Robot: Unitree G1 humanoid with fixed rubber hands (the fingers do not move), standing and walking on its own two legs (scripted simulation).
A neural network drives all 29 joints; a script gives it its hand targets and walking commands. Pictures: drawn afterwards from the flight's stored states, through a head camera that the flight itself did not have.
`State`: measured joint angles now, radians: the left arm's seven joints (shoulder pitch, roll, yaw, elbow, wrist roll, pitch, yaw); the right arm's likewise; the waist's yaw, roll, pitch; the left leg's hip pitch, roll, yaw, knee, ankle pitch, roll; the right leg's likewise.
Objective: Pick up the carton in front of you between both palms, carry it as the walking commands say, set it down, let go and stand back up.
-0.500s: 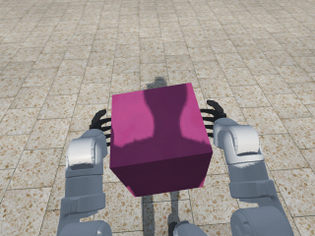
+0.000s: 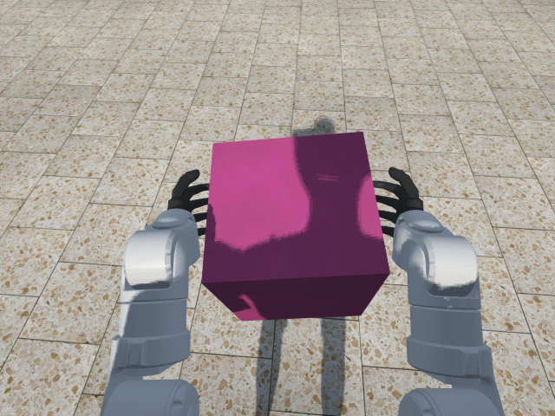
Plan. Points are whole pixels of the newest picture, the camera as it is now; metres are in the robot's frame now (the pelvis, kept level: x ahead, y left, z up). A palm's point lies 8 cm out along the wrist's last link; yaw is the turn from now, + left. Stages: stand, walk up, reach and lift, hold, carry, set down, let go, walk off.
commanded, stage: carry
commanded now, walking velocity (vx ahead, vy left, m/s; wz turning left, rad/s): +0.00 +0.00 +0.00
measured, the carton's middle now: (294, 238) +0.39 +0.00 +0.01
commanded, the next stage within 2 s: none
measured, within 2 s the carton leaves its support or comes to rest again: neither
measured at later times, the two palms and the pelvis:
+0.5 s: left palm (193, 210) +0.35 +0.13 +0.13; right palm (433, 209) +0.35 -0.16 +0.13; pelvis +0.01 -0.01 +0.00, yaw -2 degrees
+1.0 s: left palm (188, 223) +0.33 +0.13 +0.14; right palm (443, 222) +0.32 -0.16 +0.14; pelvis -0.02 -0.01 +0.01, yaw -1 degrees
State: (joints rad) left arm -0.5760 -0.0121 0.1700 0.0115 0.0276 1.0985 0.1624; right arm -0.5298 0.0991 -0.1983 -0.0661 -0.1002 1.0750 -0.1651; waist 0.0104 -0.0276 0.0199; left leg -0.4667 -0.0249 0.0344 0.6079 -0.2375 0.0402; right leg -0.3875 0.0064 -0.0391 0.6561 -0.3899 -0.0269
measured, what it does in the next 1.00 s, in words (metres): stands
